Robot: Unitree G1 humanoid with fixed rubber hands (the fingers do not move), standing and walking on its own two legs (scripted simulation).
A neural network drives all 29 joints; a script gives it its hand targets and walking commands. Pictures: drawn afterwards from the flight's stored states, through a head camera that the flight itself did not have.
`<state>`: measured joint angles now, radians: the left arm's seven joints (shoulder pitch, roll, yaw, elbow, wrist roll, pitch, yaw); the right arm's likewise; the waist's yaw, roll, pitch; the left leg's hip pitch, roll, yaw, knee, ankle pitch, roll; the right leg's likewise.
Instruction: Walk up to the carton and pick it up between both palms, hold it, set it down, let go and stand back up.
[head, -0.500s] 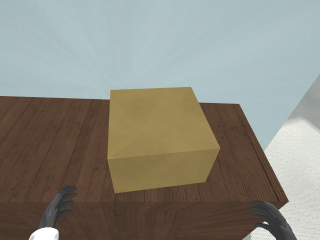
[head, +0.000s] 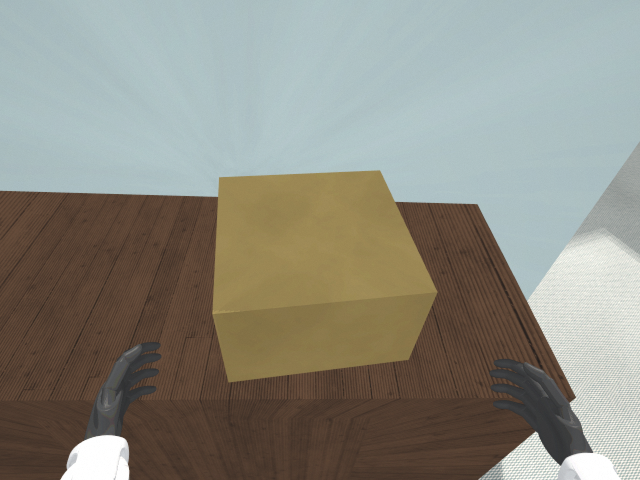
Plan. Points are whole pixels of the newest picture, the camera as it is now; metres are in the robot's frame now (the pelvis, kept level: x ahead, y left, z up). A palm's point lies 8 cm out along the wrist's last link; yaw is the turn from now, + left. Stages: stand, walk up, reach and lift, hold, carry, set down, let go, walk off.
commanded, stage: reach and lift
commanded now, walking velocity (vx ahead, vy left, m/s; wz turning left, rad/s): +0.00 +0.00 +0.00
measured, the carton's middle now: (311, 266) +0.45 +0.03 -0.01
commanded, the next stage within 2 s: none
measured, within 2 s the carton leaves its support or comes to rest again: neither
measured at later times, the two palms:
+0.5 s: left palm (136, 354) +0.25 +0.23 +0.05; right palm (540, 362) +0.26 -0.26 +0.05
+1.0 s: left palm (134, 286) +0.31 +0.24 +0.10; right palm (531, 281) +0.34 -0.25 +0.11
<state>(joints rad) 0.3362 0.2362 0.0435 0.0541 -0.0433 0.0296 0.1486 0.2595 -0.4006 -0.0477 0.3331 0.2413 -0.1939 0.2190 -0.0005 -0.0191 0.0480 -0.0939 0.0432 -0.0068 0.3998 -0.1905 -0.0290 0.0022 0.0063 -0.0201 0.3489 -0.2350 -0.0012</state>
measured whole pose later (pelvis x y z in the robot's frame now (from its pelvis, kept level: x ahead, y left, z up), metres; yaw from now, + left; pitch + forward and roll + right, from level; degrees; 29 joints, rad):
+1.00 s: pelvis +0.01 +0.00 +0.00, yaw +0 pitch -2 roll +0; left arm -0.16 0.24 0.17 0.03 -0.07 0.41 0.10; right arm -0.28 -0.45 -0.05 0.31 0.32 0.14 0.13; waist 0.00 0.00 0.04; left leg -0.16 0.04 -0.01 0.37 -0.17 -0.03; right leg -0.08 0.01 -0.02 0.34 -0.23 0.00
